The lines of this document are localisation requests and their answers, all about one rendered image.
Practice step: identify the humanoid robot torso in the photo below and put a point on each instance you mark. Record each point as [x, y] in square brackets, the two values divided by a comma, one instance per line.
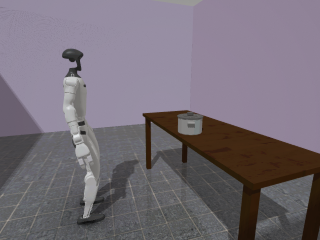
[80, 104]

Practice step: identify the robot right forearm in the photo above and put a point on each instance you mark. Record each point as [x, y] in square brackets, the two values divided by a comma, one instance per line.
[71, 120]

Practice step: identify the table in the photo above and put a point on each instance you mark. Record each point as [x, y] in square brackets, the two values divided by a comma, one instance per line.
[255, 160]

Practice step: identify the lid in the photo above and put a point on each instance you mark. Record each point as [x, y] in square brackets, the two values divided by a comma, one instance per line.
[190, 117]

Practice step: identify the right robot hand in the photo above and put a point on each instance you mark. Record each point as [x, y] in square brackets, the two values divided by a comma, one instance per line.
[82, 150]

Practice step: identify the robot left thigh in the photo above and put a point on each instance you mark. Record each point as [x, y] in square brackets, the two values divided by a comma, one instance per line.
[94, 140]

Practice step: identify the robot right upper arm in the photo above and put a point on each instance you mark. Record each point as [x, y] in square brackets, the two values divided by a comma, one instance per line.
[71, 85]

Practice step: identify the pot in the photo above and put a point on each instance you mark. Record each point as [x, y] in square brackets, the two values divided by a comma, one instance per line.
[190, 126]

